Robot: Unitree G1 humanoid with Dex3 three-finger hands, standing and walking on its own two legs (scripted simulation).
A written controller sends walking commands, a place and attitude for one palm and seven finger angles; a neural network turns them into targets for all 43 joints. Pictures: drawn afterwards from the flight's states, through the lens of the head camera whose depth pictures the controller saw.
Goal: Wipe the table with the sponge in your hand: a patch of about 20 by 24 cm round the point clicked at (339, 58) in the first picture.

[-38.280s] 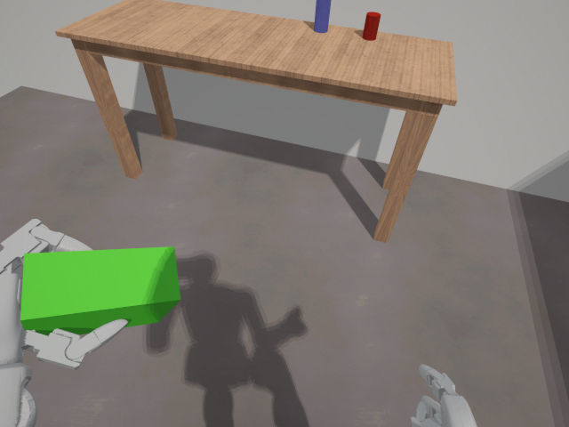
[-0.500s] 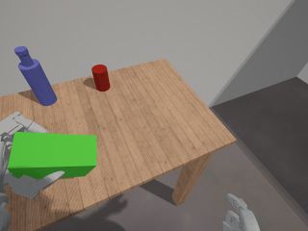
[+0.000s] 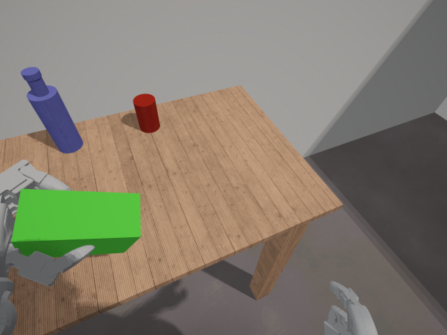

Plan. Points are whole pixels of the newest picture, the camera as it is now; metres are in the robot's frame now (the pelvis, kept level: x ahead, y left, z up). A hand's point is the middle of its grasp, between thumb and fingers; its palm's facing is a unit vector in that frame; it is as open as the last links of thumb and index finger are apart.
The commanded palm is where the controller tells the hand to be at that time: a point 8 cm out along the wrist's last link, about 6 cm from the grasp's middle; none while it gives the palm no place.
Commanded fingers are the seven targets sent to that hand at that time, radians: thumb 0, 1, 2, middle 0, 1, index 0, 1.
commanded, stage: shuffle to correct the standing spot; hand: left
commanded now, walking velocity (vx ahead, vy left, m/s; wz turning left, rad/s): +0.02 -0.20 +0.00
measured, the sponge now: (99, 225) +0.24 +0.19 +0.13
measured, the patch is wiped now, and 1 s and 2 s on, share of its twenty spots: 0.00 0.00 0.00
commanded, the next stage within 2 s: none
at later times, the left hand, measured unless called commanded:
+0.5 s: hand (47, 220) +0.22 +0.24 +0.17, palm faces +0.31 -0.86 -0.39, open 10.1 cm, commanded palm +0.16 +0.28 +0.18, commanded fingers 0.00 0.10 1.30 -1.20 -1.60 -1.20 -1.60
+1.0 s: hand (57, 221) +0.22 +0.23 +0.17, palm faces +0.30 -0.86 -0.41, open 10.1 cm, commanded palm +0.16 +0.28 +0.18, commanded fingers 0.00 0.10 1.30 -1.20 -1.60 -1.20 -1.60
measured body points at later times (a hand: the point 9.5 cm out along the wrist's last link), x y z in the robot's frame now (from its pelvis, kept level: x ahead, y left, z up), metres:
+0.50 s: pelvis +0.00 +0.00 +0.00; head +0.02 +0.01 +0.45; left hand +0.20 +0.28 +0.19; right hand +0.17 -0.23 -0.08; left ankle +0.02 +0.16 -0.73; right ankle -0.01 -0.04 -0.73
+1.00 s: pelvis +0.00 -0.01 +0.00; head +0.02 -0.01 +0.45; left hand +0.20 +0.27 +0.19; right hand +0.17 -0.24 -0.08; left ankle +0.02 +0.16 -0.73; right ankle -0.01 -0.04 -0.73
